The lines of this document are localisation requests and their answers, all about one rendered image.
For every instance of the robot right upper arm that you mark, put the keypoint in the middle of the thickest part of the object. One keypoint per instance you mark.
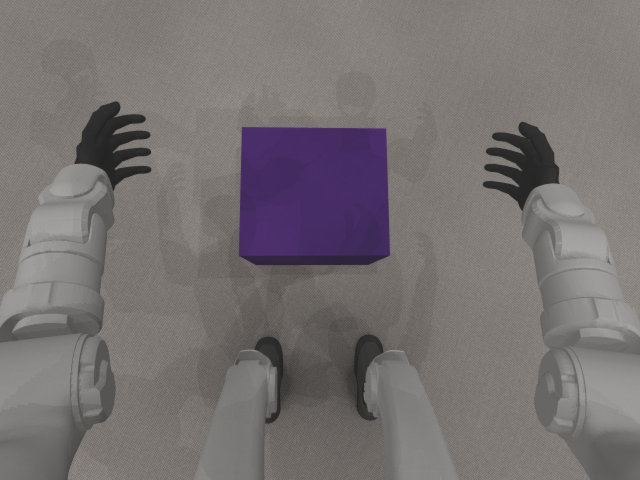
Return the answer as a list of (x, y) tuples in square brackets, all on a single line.
[(591, 399)]

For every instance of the robot left forearm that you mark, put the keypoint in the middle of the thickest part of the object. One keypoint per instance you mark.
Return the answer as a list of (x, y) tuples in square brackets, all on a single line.
[(57, 286)]

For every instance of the carton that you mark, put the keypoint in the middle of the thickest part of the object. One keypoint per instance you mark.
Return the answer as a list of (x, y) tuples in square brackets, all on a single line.
[(314, 196)]

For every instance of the robot right forearm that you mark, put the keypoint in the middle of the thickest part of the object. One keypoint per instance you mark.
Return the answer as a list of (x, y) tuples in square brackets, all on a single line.
[(582, 298)]

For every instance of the robot left upper arm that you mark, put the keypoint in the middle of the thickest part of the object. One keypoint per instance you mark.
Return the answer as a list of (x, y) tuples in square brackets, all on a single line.
[(52, 390)]

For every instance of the left robot shin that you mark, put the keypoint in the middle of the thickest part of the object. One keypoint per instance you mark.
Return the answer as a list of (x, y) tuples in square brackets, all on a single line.
[(250, 355)]

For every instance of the robot right thigh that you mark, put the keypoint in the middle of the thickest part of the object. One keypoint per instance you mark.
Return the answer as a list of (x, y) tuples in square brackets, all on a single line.
[(414, 445)]

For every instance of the robot left hand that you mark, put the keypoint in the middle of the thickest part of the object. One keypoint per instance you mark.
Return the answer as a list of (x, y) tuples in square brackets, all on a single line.
[(98, 143)]

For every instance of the robot right hand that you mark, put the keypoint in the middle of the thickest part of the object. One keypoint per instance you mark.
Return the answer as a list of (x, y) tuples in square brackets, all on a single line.
[(537, 163)]

